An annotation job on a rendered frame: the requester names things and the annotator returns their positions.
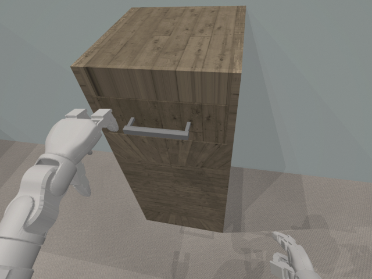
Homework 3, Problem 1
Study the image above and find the right robot hand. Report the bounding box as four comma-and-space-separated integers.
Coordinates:
270, 231, 314, 279

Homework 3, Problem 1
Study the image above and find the drawer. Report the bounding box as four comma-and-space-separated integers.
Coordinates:
93, 96, 229, 144

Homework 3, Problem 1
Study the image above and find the robot left forearm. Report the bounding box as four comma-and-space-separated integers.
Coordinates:
0, 153, 77, 279

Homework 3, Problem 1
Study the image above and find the cabinet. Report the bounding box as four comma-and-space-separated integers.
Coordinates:
70, 6, 246, 233

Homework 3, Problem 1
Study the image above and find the handle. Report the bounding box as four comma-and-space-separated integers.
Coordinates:
123, 117, 191, 140

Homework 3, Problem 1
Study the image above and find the left robot hand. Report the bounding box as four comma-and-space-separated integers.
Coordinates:
45, 109, 119, 196

